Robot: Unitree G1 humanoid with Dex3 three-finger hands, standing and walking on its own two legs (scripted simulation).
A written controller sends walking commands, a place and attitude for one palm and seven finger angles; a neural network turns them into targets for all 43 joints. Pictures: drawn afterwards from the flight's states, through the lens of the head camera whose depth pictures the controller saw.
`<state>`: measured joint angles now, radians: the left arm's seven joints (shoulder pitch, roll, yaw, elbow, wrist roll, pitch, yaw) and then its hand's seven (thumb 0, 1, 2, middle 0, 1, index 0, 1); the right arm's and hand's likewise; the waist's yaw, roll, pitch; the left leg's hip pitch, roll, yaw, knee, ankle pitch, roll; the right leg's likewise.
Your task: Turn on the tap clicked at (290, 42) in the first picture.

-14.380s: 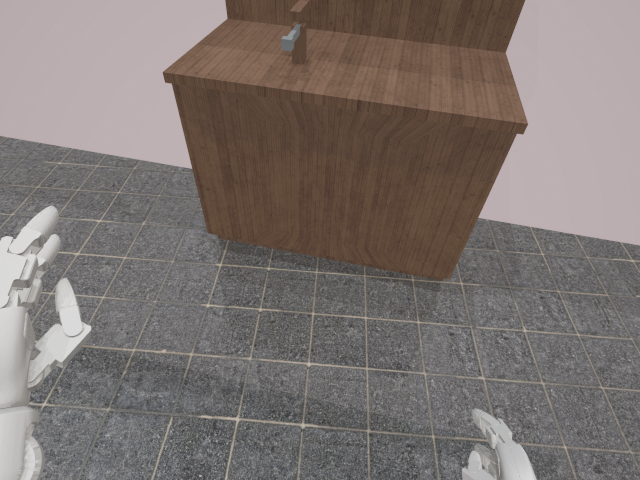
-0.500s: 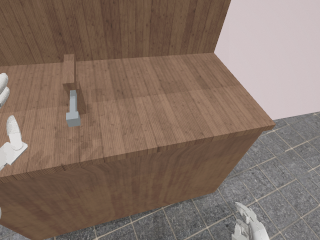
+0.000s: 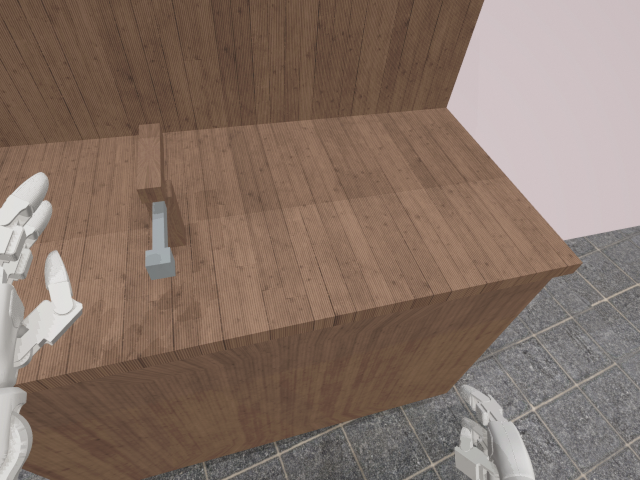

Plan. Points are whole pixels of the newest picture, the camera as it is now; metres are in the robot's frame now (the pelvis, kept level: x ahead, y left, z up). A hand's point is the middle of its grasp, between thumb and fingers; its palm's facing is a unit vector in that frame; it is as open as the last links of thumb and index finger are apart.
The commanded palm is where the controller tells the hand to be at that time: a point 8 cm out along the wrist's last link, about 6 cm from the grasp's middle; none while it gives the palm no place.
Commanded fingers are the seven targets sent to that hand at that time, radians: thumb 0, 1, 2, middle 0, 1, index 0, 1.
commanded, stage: come to a stop and stand still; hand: left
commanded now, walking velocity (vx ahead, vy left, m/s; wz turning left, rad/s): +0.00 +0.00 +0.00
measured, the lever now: (160, 263) +0.33 +0.23 +0.08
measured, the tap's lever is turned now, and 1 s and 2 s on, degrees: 0 0 0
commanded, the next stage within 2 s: look again from close up in 0.14 s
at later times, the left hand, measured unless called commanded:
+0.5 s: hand (96, 333) +0.20 +0.23 +0.15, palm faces +0.42 -0.85 -0.33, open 7.4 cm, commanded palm +0.15 +0.26 +0.17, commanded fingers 0.00 0.90 0.90 -0.20 -0.30 -0.20 -0.30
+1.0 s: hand (137, 324) +0.21 +0.19 +0.16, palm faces +0.37 -0.87 -0.34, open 7.4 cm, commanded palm +0.15 +0.23 +0.17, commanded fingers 0.00 0.90 0.90 -0.20 -0.30 -0.20 -0.30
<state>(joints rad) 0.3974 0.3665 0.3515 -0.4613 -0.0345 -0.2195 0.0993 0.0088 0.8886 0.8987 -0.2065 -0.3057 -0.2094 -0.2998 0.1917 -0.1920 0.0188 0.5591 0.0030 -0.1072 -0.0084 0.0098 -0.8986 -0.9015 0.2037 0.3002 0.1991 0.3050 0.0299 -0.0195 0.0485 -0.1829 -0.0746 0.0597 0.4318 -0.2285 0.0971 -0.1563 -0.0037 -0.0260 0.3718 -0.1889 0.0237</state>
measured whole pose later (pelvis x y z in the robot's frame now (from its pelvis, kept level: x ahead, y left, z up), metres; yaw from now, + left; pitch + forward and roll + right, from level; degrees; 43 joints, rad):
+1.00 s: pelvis -0.01 -0.05 +0.00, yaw +0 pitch -1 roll -1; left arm 0.42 0.36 0.34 -0.48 -0.07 -0.16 0.10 0.01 0.89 0.90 -0.21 -0.31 -0.21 -0.30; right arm 0.19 -0.17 0.02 0.55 0.02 -0.07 -0.02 0.01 -0.90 -0.90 0.20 0.30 0.20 0.30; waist 0.03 -0.03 0.06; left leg -0.19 -0.02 0.04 0.42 -0.21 0.04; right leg -0.17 0.05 -0.05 0.37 -0.18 -0.04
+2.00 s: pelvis +0.01 -0.06 +0.00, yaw +0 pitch -2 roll -1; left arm 0.46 0.34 0.31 -0.49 -0.07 -0.13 0.14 0.01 0.89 0.90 -0.21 -0.31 -0.21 -0.30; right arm 0.18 -0.19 0.02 0.57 0.02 -0.04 -0.04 0.01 -0.90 -0.90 0.20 0.30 0.20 0.30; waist 0.04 0.00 0.04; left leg -0.17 -0.02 0.00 0.45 -0.25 0.03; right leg -0.14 0.06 -0.05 0.37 -0.20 -0.05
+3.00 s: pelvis +0.01 -0.05 -0.01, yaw +1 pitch +2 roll +0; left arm 0.48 0.46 0.33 -0.43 -0.10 -0.30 0.07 0.01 0.88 0.90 -0.21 -0.31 -0.22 -0.30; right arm 0.24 -0.28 0.00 0.57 0.01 -0.14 0.02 0.01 -0.90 -0.90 0.20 0.30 0.20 0.30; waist 0.02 -0.02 0.05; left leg -0.30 -0.05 -0.01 0.52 -0.27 0.04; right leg -0.28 0.04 -0.05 0.50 -0.26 -0.05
